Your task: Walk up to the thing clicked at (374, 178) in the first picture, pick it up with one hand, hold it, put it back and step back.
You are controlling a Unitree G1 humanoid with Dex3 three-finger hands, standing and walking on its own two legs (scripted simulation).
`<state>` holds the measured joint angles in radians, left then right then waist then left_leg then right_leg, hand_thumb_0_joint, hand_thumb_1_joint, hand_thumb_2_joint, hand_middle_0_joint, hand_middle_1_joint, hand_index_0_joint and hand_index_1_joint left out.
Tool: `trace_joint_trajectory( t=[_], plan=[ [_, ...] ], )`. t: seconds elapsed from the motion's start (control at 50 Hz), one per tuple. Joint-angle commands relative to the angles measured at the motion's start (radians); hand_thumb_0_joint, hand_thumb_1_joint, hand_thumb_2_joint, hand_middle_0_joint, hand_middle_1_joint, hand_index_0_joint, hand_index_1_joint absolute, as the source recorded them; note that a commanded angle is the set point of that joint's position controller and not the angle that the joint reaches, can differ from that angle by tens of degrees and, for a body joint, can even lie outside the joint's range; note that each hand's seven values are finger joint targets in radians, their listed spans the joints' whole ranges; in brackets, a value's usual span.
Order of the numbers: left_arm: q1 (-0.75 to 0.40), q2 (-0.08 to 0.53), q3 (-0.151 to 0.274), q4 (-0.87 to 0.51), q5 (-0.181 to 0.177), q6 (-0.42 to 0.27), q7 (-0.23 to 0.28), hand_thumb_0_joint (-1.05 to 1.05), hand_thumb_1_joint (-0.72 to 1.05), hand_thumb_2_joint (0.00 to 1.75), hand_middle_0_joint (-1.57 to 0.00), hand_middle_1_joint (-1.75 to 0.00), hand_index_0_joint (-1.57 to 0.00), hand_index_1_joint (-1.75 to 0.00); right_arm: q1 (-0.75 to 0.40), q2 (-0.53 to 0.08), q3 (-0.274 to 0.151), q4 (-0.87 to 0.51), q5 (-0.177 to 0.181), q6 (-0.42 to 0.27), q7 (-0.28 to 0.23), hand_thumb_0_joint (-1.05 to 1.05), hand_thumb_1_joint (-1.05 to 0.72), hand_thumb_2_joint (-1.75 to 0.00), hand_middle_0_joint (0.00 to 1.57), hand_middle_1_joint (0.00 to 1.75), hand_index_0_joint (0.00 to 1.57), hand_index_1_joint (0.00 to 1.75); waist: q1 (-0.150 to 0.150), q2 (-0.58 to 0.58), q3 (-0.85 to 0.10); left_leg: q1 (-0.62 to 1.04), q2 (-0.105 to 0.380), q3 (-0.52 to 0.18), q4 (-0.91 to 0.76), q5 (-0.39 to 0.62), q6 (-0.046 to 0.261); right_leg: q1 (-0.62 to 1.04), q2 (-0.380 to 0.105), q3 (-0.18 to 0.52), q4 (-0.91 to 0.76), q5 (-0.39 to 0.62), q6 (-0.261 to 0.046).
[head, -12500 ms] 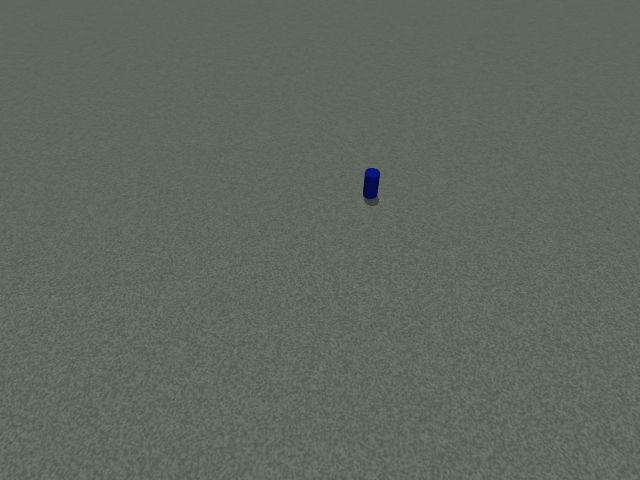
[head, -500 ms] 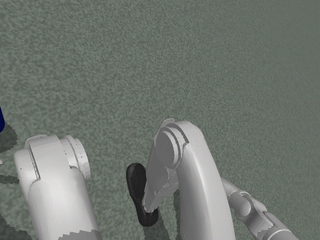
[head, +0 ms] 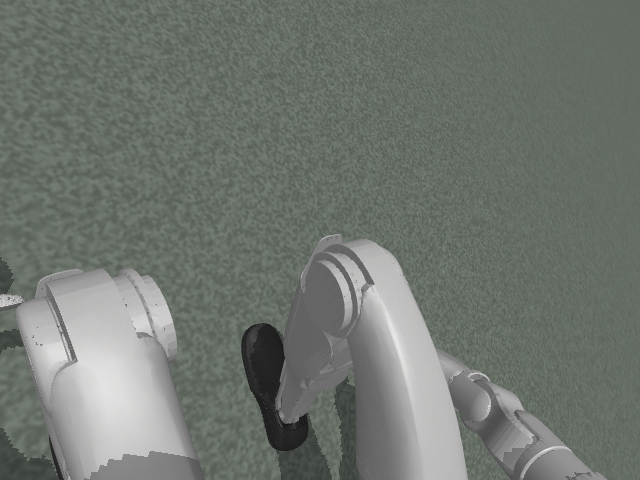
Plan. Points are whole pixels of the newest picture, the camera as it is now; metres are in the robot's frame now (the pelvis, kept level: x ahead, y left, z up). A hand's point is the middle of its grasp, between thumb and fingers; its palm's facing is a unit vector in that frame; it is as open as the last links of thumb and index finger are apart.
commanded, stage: close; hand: left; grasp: from the side
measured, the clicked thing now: out of the picture +0.41 +0.30 -0.21
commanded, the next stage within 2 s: settle in 1.56 s
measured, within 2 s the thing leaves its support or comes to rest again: neither
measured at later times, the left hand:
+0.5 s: hand out of the picture +0.39 +0.29 -0.18, palm faces +0.41 -0.91 +0.01, open 10.8 cm
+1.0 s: hand out of the picture +0.40 +0.30 -0.18, palm faces +0.46 -0.89 +0.01, open 9.6 cm
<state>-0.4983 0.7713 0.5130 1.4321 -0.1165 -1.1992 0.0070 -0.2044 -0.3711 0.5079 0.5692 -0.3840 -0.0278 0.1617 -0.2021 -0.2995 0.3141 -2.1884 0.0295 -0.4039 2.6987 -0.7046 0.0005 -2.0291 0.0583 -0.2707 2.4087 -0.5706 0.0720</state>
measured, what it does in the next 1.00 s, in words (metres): stands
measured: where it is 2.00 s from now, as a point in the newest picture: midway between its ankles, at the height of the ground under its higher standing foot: (204, 450)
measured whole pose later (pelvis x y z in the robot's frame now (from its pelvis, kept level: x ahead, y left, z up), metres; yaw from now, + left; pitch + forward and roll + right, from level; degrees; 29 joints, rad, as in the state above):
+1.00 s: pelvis +0.00 +0.00 +0.00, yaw -1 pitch +8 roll -19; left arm -0.57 0.83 0.54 1.47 -0.07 -1.19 0.08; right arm -0.20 -0.37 0.54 0.55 -0.40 0.00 0.16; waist -0.22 -0.31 0.35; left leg -2.18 0.04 -0.42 2.70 -0.71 0.00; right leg -2.02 0.07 -0.28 2.39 -0.57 0.07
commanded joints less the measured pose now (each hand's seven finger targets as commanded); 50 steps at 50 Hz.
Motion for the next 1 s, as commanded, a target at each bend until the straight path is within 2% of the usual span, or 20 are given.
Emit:
trace_joint_trajectory(
  t=[0.0,0.08,0.12,0.16,0.2,0.24,0.28,0.3,0.38,0.44,0.46,0.56,0.64,0.68,0.74,0.78,0.9,0.94,0.98],
  plan=[
    [-0.166,0.144,0.0,-0.109,0.012,-0.081,0.023,0.0,-0.25,0.22,-0.06,-0.1,-0.06,-0.1,0.008,-0.362,-0.12,-0.019,-0.002,0.003,-0.023,0.0,-0.87,-0.9,0.2,0.3,0.2,0.3,-0.116,0.523,-0.502,0.328,0.053,0.098,-0.373,0.057,-0.032,0.219,0.044,-0.112,-0.147,0.095,-0.07],
    [-0.166,0.15,-0.004,-0.092,0.028,-0.084,0.037,0.0,-0.22,0.24,-0.08,-0.11,-0.07,-0.11,0.005,-0.366,-0.117,-0.018,-0.007,0.006,-0.02,0.0,-0.87,-0.9,0.2,0.3,0.2,0.3,-0.119,0.549,-0.493,0.351,0.058,0.085,-0.39,0.058,-0.041,0.206,0.044,-0.119,-0.136,0.093,-0.072],
    [-0.171,0.148,-0.008,-0.1,0.028,-0.086,0.04,0.0,-0.1,0.3,-0.23,-0.22,-0.23,-0.22,0.0,-0.366,-0.115,-0.02,-0.008,0.007,-0.019,0.0,-0.87,-0.89,0.2,0.3,0.2,0.3,-0.12,0.554,-0.492,0.357,0.06,0.082,-0.388,0.07,-0.042,0.207,0.045,-0.119,-0.134,0.103,-0.072],
    [-0.18,0.164,0.007,-0.104,0.023,-0.09,0.046,0.0,-0.02,0.37,-0.3,-0.29,-0.3,-0.29,0.001,-0.365,-0.11,-0.019,-0.009,0.008,-0.019,0.0,-0.86,-0.89,0.2,0.3,0.2,0.3,-0.124,0.55,-0.499,0.348,0.058,0.088,-0.378,0.067,-0.039,0.219,0.046,-0.119,-0.143,0.104,-0.069],
    [-0.192,0.154,-0.006,-0.106,0.025,-0.093,0.046,0.0,0.05,0.4,-0.33,-0.32,-0.33,-0.32,0.002,-0.366,-0.108,-0.019,-0.012,0.01,-0.018,0.0,-0.86,-0.89,0.2,0.3,0.2,0.3,-0.135,0.559,-0.484,0.353,0.06,0.082,-0.384,0.06,-0.041,0.215,0.043,-0.12,-0.142,0.1,-0.069],
    [-0.194,0.166,-0.011,-0.112,0.032,-0.091,0.044,0.0,0.12,0.43,-0.37,-0.35,-0.37,-0.35,-0.002,-0.364,-0.109,-0.016,-0.011,0.01,-0.02,0.0,-0.86,-0.89,0.2,0.3,0.2,0.3,-0.126,0.561,-0.485,0.357,0.062,0.084,-0.382,0.063,-0.039,0.205,0.047,-0.116,-0.144,0.101,-0.071],
    [-0.19,0.167,-0.004,-0.097,0.03,-0.086,0.046,0.0,0.19,0.48,-0.43,-0.4,-0.42,-0.4,0.004,-0.369,-0.109,-0.015,-0.009,0.012,-0.022,0.0,-0.86,-0.89,0.2,0.3,0.2,0.3,-0.134,0.558,-0.472,0.347,0.062,0.079,-0.385,0.059,-0.039,0.207,0.045,-0.121,-0.143,0.101,-0.07],
    [-0.192,0.169,-0.012,-0.108,0.031,-0.086,0.047,0.0,0.2,0.5,-0.43,-0.41,-0.43,-0.41,0.0,-0.366,-0.105,-0.018,-0.01,0.012,-0.02,0.0,-0.85,-0.89,0.2,0.3,0.2,0.3,-0.127,0.56,-0.481,0.351,0.062,0.076,-0.388,0.06,-0.04,0.208,0.046,-0.12,-0.142,0.101,-0.072],
    [-0.201,0.158,-0.018,-0.101,0.029,-0.081,0.052,0.0,0.34,0.55,-0.49,-0.45,-0.48,-0.45,0.008,-0.368,-0.106,-0.011,-0.011,0.014,-0.019,0.0,-0.85,-0.89,0.2,0.3,0.2,0.3,-0.136,0.553,-0.49,0.358,0.061,0.078,-0.377,0.081,-0.038,0.22,0.048,-0.119,-0.144,0.121,-0.069],
    [-0.211,0.16,-0.009,-0.082,0.029,-0.078,0.055,0.0,0.4,0.59,-0.54,-0.5,-0.53,-0.5,0.009,-0.372,-0.104,-0.014,-0.011,0.017,-0.019,0.0,-0.85,-0.89,0.2,0.3,0.2,0.3,-0.142,0.546,-0.47,0.354,0.063,0.069,-0.389,0.065,-0.04,0.212,0.045,-0.125,-0.146,0.106,-0.068],
    [-0.219,0.171,-0.001,-0.084,0.026,-0.077,0.061,0.0,0.42,0.6,-0.55,-0.51,-0.54,-0.5,0.004,-0.372,-0.102,-0.016,-0.01,0.017,-0.018,0.0,-0.85,-0.89,0.2,0.3,0.2,0.3,-0.136,0.545,-0.461,0.345,0.063,0.069,-0.389,0.058,-0.038,0.209,0.044,-0.122,-0.147,0.101,-0.068],
    [-0.244,0.208,0.016,-0.091,0.028,-0.079,0.075,0.0,0.4,0.68,-0.62,-0.6,-0.62,-0.6,-0.003,-0.367,-0.095,-0.025,-0.014,0.019,-0.019,0.0,-0.85,-0.89,0.2,0.3,0.2,0.3,-0.139,0.534,-0.479,0.327,0.062,0.08,-0.375,0.03,-0.029,0.22,0.049,-0.116,-0.163,0.079,-0.068],
    [-0.262,0.221,0.019,-0.09,0.032,-0.074,0.076,0.0,0.43,0.73,-0.68,-0.67,-0.68,-0.66,0.009,-0.369,-0.094,-0.02,-0.014,0.021,-0.024,0.0,-0.85,-0.89,0.2,0.3,0.2,0.3,-0.147,0.542,-0.49,0.341,0.066,0.082,-0.371,0.049,-0.029,0.229,0.051,-0.112,-0.164,0.095,-0.068],
    [-0.263,0.227,0.025,-0.085,0.032,-0.071,0.081,0.0,0.44,0.76,-0.7,-0.69,-0.7,-0.69,0.013,-0.365,-0.091,-0.022,-0.015,0.023,-0.026,0.0,-0.85,-0.89,0.2,0.3,0.2,0.3,-0.146,0.538,-0.496,0.333,0.063,0.086,-0.366,0.064,-0.026,0.243,0.052,-0.111,-0.167,0.104,-0.069],
    [-0.276,0.229,0.025,-0.077,0.043,-0.065,0.085,0.0,0.44,0.79,-0.73,-0.74,-0.73,-0.73,0.008,-0.367,-0.094,-0.024,-0.014,0.026,-0.026,0.0,-0.85,-0.89,0.2,0.3,0.2,0.3,-0.147,0.544,-0.463,0.335,0.07,0.077,-0.382,0.036,-0.029,0.212,0.048,-0.115,-0.163,0.079,-0.069],
    [-0.274,0.22,0.024,-0.067,0.047,-0.065,0.088,0.0,0.42,0.82,-0.76,-0.77,-0.76,-0.77,0.014,-0.37,-0.093,-0.021,-0.018,0.029,-0.025,0.0,-0.85,-0.89,0.2,0.3,0.2,0.3,-0.155,0.547,-0.472,0.348,0.071,0.069,-0.383,0.044,-0.033,0.219,0.048,-0.12,-0.156,0.089,-0.067],
    [-0.251,0.218,0.042,-0.081,0.04,-0.065,0.089,0.0,0.41,0.88,-0.84,-0.86,-0.84,-0.85,0.011,-0.372,-0.097,-0.029,-0.017,0.03,-0.024,0.0,-0.86,-0.89,0.2,0.3,0.2,0.3,-0.141,0.547,-0.478,0.354,0.07,0.07,-0.38,0.063,-0.031,0.233,0.044,-0.117,-0.152,0.098,-0.067],
    [-0.237,0.234,0.056,-0.088,0.038,-0.065,0.088,0.0,0.39,0.91,-0.86,-0.89,-0.87,-0.89,0.008,-0.374,-0.097,-0.029,-0.014,0.033,-0.025,0.0,-0.86,-0.89,0.2,0.3,0.2,0.3,-0.134,0.552,-0.49,0.359,0.073,0.067,-0.383,0.077,-0.034,0.232,0.046,-0.122,-0.148,0.107,-0.068],
    [-0.218,0.217,0.058,-0.086,0.033,-0.056,0.09,0.0,0.38,0.93,-0.9,-0.93,-0.9,-0.93,0.006,-0.372,-0.099,-0.035,-0.012,0.034,-0.025,0.0,-0.86,-0.89,0.2,0.3,0.2,0.3,-0.128,0.554,-0.488,0.371,0.071,0.07,-0.379,0.095,-0.033,0.242,0.044,-0.118,-0.144,0.119,-0.068]
  ],
)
